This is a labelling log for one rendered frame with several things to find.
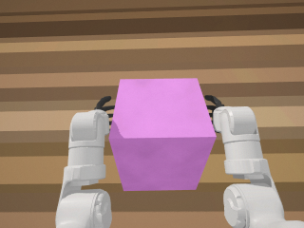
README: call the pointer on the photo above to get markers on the left robot upper arm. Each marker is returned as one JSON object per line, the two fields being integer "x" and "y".
{"x": 87, "y": 208}

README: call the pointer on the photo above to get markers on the robot left forearm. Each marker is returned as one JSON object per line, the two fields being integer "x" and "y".
{"x": 85, "y": 164}

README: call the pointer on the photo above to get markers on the robot right forearm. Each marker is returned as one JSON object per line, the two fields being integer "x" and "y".
{"x": 243, "y": 153}

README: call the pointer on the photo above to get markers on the right robot hand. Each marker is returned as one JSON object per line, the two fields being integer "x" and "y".
{"x": 215, "y": 101}

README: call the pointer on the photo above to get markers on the right robot upper arm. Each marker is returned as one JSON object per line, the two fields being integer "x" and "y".
{"x": 255, "y": 205}

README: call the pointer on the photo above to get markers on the carton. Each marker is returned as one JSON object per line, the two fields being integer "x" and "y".
{"x": 161, "y": 134}

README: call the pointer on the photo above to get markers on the left robot hand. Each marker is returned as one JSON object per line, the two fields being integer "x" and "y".
{"x": 100, "y": 106}

